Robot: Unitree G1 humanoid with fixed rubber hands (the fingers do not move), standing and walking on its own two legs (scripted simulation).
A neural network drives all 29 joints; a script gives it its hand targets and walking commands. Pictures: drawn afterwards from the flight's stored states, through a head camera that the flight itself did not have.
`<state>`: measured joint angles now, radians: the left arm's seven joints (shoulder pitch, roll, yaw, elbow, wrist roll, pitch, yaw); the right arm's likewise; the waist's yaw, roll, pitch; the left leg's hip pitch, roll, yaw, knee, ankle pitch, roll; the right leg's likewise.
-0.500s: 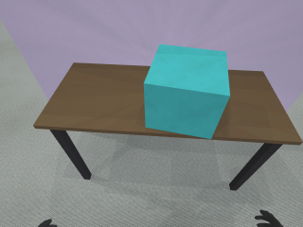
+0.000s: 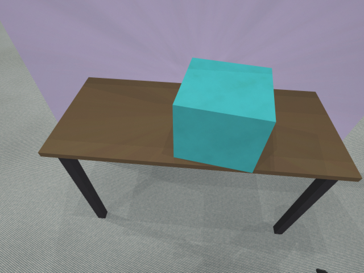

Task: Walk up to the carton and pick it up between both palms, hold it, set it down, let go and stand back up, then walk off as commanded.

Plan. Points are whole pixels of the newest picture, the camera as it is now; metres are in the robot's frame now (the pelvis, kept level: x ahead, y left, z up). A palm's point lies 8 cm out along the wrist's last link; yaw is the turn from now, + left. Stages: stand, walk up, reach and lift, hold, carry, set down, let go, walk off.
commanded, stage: walk up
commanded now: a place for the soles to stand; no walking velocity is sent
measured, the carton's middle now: (221, 113) +0.62 -0.12 -0.02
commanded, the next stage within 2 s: none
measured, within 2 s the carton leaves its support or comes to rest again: neither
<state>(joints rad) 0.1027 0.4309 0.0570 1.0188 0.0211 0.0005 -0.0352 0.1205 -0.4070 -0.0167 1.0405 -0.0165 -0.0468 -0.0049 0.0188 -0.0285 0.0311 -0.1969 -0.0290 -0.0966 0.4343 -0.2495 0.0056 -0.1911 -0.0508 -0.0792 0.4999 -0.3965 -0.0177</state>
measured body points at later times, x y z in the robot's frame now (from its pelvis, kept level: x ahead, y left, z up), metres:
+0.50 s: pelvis +0.10 -0.11 -0.01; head +0.13 -0.13 +0.44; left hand +0.15 +0.24 -0.09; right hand +0.20 -0.44 -0.12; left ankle +0.15 +0.02 -0.70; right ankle +0.13 -0.23 -0.74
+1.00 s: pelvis +0.13 -0.08 -0.02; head +0.16 -0.09 +0.43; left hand +0.22 +0.26 -0.10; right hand +0.27 -0.40 -0.12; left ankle +0.15 +0.05 -0.73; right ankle +0.13 -0.21 -0.74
